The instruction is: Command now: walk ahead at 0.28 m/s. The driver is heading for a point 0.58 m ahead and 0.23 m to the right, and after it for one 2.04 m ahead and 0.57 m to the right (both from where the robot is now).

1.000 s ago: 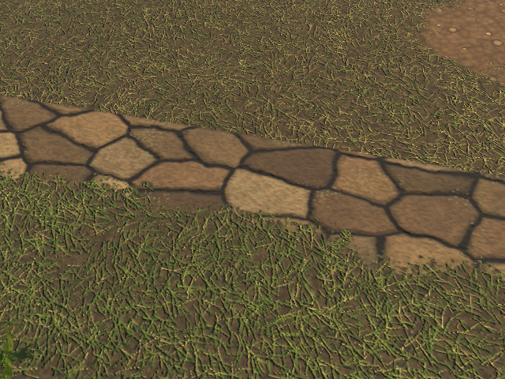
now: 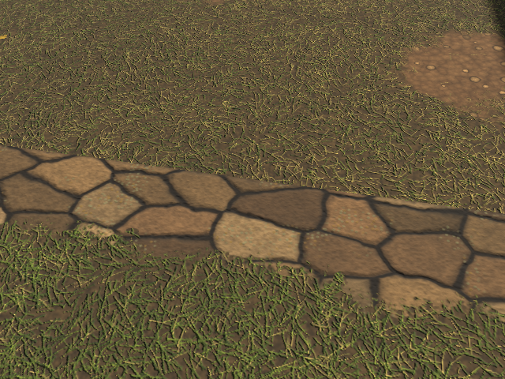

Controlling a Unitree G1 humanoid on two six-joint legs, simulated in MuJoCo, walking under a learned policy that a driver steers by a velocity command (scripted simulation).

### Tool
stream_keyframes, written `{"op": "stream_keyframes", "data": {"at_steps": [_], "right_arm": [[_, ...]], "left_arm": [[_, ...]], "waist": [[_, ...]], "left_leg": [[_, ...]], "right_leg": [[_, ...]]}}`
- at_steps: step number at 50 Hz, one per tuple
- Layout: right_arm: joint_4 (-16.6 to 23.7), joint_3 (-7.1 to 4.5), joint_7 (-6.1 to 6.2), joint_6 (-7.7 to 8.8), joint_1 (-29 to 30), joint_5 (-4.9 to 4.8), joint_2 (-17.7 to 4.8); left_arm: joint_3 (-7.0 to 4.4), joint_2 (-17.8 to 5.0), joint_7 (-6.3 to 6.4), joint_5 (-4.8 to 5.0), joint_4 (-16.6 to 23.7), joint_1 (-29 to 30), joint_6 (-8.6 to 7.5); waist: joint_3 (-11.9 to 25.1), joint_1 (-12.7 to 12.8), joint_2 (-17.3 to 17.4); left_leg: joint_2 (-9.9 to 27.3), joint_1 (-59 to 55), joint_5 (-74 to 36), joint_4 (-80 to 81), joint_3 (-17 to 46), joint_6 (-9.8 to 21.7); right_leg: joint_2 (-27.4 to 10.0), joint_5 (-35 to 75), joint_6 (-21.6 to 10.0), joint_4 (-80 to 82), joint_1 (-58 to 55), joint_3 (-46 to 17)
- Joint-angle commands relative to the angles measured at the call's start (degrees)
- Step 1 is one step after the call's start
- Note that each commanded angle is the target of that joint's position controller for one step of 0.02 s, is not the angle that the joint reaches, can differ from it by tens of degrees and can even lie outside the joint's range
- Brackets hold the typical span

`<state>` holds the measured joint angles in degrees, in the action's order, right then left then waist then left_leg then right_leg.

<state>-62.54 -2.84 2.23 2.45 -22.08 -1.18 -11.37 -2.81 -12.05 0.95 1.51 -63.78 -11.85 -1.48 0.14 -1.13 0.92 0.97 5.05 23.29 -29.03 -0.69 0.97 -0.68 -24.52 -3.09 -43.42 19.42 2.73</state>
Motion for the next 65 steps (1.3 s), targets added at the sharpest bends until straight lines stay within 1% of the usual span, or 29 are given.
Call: {"op": "stream_keyframes", "data": {"at_steps": [1, 3, 4, 5, 6, 7, 9, 13, 18, 24, 26, 28, 29, 30, 31, 32, 34, 36, 40, 50, 53, 55, 56, 57, 58, 59, 61, 63, 65], "right_arm": [[2.8, -1.66, -0.41, 1.49, 2.2, -0.73, -8.6], [3.8, -1.54, -0.89, 1.41, 4.3, -0.58, -8.7], [5.1, -0.85, -1.09, 1.77, 6.5, -0.17, -6.6], [7.5, 0.05, -0.85, 2.76, 6.1, -0.26, -2.5], [8.1, -0.46, -1.04, 3.59, 7.4, -1.43, -4.4], [8.4, -0.59, -1.55, 4.11, 8.2, -2.19, -5.1], [7.9, -1.34, -1.6, 4.45, 8.6, -1.17, -6.3], [8.4, -1.91, -2.3, 2.89, 11.0, -0.3, -4.9], [13.4, -0.69, -2.84, 2.64, 23.9, -0.2, -3.1], [17.3, -0.36, -4.55, 4.03, 31.9, -0.65, -5.2], [17.2, -1.2, -4.72, 4.56, 28.5, -0.67, -7.6], [13.3, -3.61, -3.93, 4.63, 13.1, -0.92, -12.2], [11.4, -4.75, -3.13, 4.5, 1.7, 0.14, -16.4], [9.9, -5.21, -3.57, 4.26, -2.1, 1.3, -20.0], [10.4, -3.58, -3.68, 4.33, -0.5, 1.31, -13.9], [11.1, -2.56, -3.5, 4.54, 5.4, 0.9, -10.6], [11.5, -1.59, -3.7, 5.01, 12.8, 1.36, -7.1], [10.2, -1.34, -3.77, 5.21, 14.1, 2.17, -5.4], [8.9, -2.16, -2.53, 5.53, 13.1, 1.89, -8.2], [8.3, -3.43, -0.72, 3.15, 4.4, 0.91, -12.9], [9.4, -4.06, -0.37, 1.42, 6.3, 0.15, -15.1], [10.7, -4.1, -0.11, 0.39, 8.5, -0.61, -15.6], [11.7, -3.56, -0.19, 0.81, 7.5, 0.33, -14.3], [14.3, -1.13, -0.98, 2.1, 1.7, 3.49, -5.8], [14.3, -1.33, -1.76, 3.77, 2.8, 1.37, -9.6], [16.3, -1.96, -1.76, 4.14, 9.5, -0.84, -11.2], [15.9, -2.12, -0.42, 3.44, 11.5, 0.7, -11.1], [15.6, -2.9, 0.02, 1.31, 9.0, 1.02, -12.3], [15.7, -2.6, 0.32, 0.17, 8.0, 1.37, -10.4]], "left_arm": [[-0.62, -3.3, -1.19, 0.82, 4.0, 4.1, -3.25], [-2.07, -4.6, -1.33, 0.19, -1.0, -8.0, -3.24], [-3.37, -8.5, -1.16, -0.14, -2.5, -16.4, -3.35], [-4.11, -14.1, -1.74, -0.22, -2.9, -22.9, -3.87], [-2.26, -9.9, -1.93, -1.07, -2.3, -18.8, -4.89], [-1.34, -7.3, -1.96, -0.94, -0.4, -13.5, -5.52], [-0.21, -5.5, -2.54, -1.1, 1.8, -7.8, -5.72], [0.7, -4.8, -1.49, -1.59, 0.8, -13.0, -4.7], [0.43, -7.3, -0.04, -1.87, 2.0, -14.5, -3.95], [-0.53, -8.0, 0.38, -0.46, 1.9, -17.8, -3.23], [-1.19, -9.2, 0.49, -0.51, 2.8, -16.0, -2.88], [-1.26, -9.3, 0.2, -1.2, 4.1, -13.6, -2.32], [-0.39, -7.1, -0.06, -2.03, 6.1, -12.9, -2.29], [1.96, 3.1, -0.47, -0.93, 6.7, -21.7, -3.24], [0.52, -2.9, -0.49, 1.04, 6.3, -18.6, -4.32], [-0.64, -6.6, -0.19, 2.1, 8.6, -12.6, -4.66], [-1.44, -6.2, 0.68, 0.73, 9.4, -8.7, -4.24], [-1.91, -3.7, 0.45, 0.73, 9.4, -11.2, -2.45], [-2.54, -3.8, 0.43, 0.32, 13.1, -5.8, -0.16], [-1.3, -3.5, -3.56, -0.27, 21.1, 12.7, -1.12], [-2.33, -6.0, -4.44, -0.78, 23.0, 11.1, -1.04], [-4.98, -10.8, -4.22, -0.47, 20.3, -2.8, -1.34], [-6.94, -15.9, -2.81, -0.69, 18.9, -9.3, -1.07], [-7.54, -22.8, -1.95, -1.73, 20.1, -6.7, -0.83], [-6.52, -20.1, -2.47, -2.23, 22.6, -9.1, -1.08], [-5.56, -16.8, -2.79, -2.24, 23.0, -6.9, -1.35], [-4.4, -12.0, -2.29, -0.5, 24.1, 0.7, -1.44], [-3.67, -10.4, -1.9, -1.93, 25.3, 4.0, -1.29], [-3.74, -11.2, -1.67, -2.24, 24.8, 3.2, -1.78]], "waist": [[-11.7, 2.2, 6.9], [-6.1, 6.8, 4.1], [-2.9, 10.2, -6.4], [1.6, 10.5, -21.3], [-0.5, 7.7, -13.7], [-4.4, 5.5, -9.1], [-5.9, 2.9, -4.0], [-5.0, 2.7, -4.8], [-7.5, 4.7, -4.6], [-9.4, 4.7, -5.1], [-6.4, 1.7, -6.8], [3.8, -6.3, -8.4], [13.3, -10.1, -4.4], [25.4, -4.6, 13.8], [23.2, -5.9, 12.3], [12.6, -4.8, 9.6], [4.3, -1.2, 2.4], [2.4, 2.0, 4.9], [-2.3, 2.9, 3.1], [-6.6, -2.8, 0.3], [-3.9, -0.2, 3.2], [4.2, 7.3, 3.4], [8.8, 9.8, -2.0], [14.8, 1.6, -17.3], [27.9, 5.4, -9.6], [22.0, 6.3, -5.2], [9.9, 2.5, -0.7], [8.3, -0.7, -1.9], [8.6, -1.4, -2.7]], "left_leg": [[14.6, 7.5, 9.0, 15.3, 16.3, 9.5], [8.2, 16.5, -3.6, 5.7, 8.4, 6.7], [2.6, 23.0, -11.3, -13.4, 1.1, 3.2], [-4.7, 35.4, 5.2, -32.4, -1.3, 0.6], [-1.8, 39.9, 7.5, -43.4, 6.3, 1.9], [1.1, 43.1, 2.2, -46.5, 7.2, 3.7], [5.4, 41.1, -8.3, -41.4, 5.4, 4.8], [6.5, 37.7, -14.2, -32.4, 1.5, 2.3], [4.8, 37.2, -23.7, -14.1, -0.6, 0.0], [2.4, 33.6, -24.6, -2.5, 0.4, 1.1], [0.6, 26.2, -21.6, -0.7, -0.1, 2.2], [-2.1, 4.6, -19.4, -1.0, -1.8, 4.6], [8.5, -15.1, -16.0, -3.3, 9.5, 8.1], [23.9, -33.2, -2.3, 5.1, 37.8, 16.7], [22.8, -28.8, 2.8, 12.9, 44.5, 15.1], [21.4, -20.1, 1.2, 13.4, 34.0, 11.8], [17.7, -2.4, -10.8, 16.1, 19.2, 9.1], [14.8, 4.8, -13.7, 19.0, 10.6, 8.2], [15.5, 7.7, -16.6, 23.3, 3.3, 10.0], [16.1, -5.5, -23.8, 20.8, -9.9, 7.8], [16.2, -8.6, -52.7, 9.5, -12.7, 5.6], [13.2, -5.7, -61.9, -10.1, -14.2, 2.4], [10.0, 6.4, -43.6, -26.6, -14.3, -1.8], [-0.9, 30.0, 14.6, -48.6, -10.3, -5.8], [-2.4, 32.1, 17.9, -56.1, 3.9, -5.2], [-0.2, 35.6, 12.5, -55.8, 5.5, -3.7], [3.9, 35.0, 3.2, -47.1, 4.9, -3.1], [5.1, 27.4, 0.3, -43.3, 5.0, -2.9], [4.5, 25.5, -1.8, -39.1, 4.2, -3.5]], "right_leg": [[-2.0, -0.5, -2.0, 7.2, 5.0, 0.4], [2.9, 9.1, -1.0, 13.0, -16.1, 3.4], [-6.0, 5.4, -3.9, 20.3, -24.3, -10.9], [-19.7, -1.1, -12.6, 32.6, -31.9, -39.6], [-22.8, -5.2, -14.2, 34.3, -28.5, -45.4], [-21.5, -4.2, -12.5, 33.5, -25.3, -38.4], [-16.4, 5.4, -8.6, 34.4, -20.6, -24.7], [-11.6, 24.7, -6.9, 35.4, -19.4, -12.1], [-10.7, 26.9, -7.0, 38.3, -16.5, -7.5], [-13.6, 29.9, -7.0, 35.4, -21.9, -9.0], [-14.1, 40.1, -5.8, 30.5, -23.5, -9.3], [-10.3, 54.1, -3.4, 13.2, -19.3, -7.0], [-6.8, 39.0, -1.3, -4.6, -6.0, -5.5], [3.4, -3.6, 1.9, -25.4, 13.6, -5.2], [1.6, -7.5, 1.1, -33.7, 18.3, -12.2], [-1.2, -3.2, 0.3, -35.8, 22.7, -10.4], [-6.1, 5.9, -0.2, -31.3, 17.5, -8.8], [-8.3, 8.1, -0.9, -28.0, 11.9, -9.1], [-9.5, 13.1, -0.2, -22.4, 17.7, -9.1], [-6.8, 24.0, -0.2, 2.7, 22.5, -1.2], [-1.8, 16.4, -2.2, 5.7, 15.2, 3.9], [4.1, 21.2, -5.2, 12.0, -3.0, 5.7], [-0.1, 36.1, -7.9, 14.2, -18.4, -2.5], [-16.4, 59.3, -18.0, 11.0, -37.4, -29.0], [-21.8, 54.4, -23.5, 17.2, -40.3, -42.3], [-19.2, 53.5, -20.6, 19.0, -36.2, -34.7], [-13.7, 46.1, -15.3, 21.4, -19.5, -23.9], [-12.2, 47.1, -14.4, 23.9, -8.5, -19.8], [-11.1, 52.4, -14.5, 24.3, -5.7, -16.6]]}}
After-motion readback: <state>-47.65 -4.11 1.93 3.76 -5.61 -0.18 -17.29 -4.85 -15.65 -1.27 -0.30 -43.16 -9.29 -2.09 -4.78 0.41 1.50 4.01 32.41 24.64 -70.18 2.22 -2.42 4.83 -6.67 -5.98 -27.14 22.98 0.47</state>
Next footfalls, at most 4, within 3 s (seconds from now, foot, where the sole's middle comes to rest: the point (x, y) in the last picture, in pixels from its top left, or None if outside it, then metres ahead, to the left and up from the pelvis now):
0.58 left None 0.45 0.12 -0.77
1.12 right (337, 334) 0.67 -0.20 -0.77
1.60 left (268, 289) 0.81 -0.02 -0.77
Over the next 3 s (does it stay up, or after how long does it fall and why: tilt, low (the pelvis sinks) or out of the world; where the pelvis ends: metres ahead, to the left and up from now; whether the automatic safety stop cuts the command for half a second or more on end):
stays up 0.70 -0.09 0.01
